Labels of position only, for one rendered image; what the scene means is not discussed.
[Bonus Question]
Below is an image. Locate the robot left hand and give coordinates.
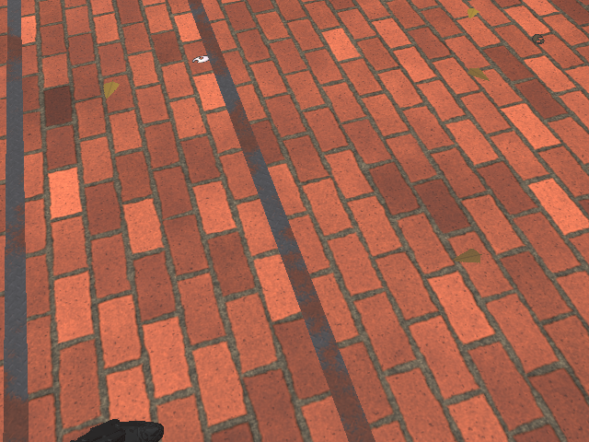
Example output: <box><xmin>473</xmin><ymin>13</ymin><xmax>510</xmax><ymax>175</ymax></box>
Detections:
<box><xmin>70</xmin><ymin>419</ymin><xmax>164</xmax><ymax>442</ymax></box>

